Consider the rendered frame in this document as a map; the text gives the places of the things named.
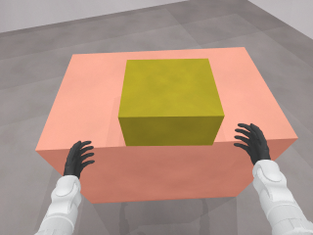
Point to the robot left forearm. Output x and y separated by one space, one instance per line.
61 215

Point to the pedestal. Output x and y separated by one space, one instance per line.
86 109

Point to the right robot hand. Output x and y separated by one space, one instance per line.
256 143

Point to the left robot hand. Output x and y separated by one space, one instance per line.
74 163

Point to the robot right forearm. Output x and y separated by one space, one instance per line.
281 209

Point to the carton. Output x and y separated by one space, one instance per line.
169 102

